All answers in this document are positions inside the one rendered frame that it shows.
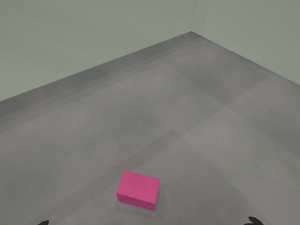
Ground carton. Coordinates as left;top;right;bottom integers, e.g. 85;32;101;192
116;170;160;211

